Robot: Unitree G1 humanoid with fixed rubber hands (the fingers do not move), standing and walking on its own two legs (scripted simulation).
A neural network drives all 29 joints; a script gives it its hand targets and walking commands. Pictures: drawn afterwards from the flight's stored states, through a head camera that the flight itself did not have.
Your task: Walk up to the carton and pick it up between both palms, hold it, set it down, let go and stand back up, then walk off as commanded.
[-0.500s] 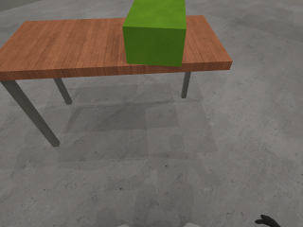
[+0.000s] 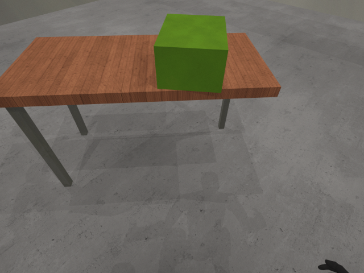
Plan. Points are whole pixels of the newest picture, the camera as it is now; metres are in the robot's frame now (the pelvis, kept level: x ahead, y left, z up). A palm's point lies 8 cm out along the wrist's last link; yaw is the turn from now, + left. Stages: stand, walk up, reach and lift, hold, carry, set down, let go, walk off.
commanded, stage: walk up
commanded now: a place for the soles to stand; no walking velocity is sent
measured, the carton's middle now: (192, 50) +0.93 -0.06 +0.06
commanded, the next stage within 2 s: none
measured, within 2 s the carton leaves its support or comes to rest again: neither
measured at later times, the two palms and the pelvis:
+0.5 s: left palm (56, 239) +0.22 +0.28 -0.03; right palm (358, 248) +0.20 -0.40 -0.07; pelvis +0.14 -0.07 +0.02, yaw -2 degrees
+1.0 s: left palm (64, 176) +0.41 +0.34 -0.07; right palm (302, 180) +0.37 -0.33 -0.05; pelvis +0.31 +0.00 +0.02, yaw -2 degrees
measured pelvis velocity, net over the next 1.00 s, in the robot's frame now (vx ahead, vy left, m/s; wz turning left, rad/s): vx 0.31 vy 0.00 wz -0.03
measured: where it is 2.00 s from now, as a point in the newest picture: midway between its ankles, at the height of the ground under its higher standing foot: (187, 246)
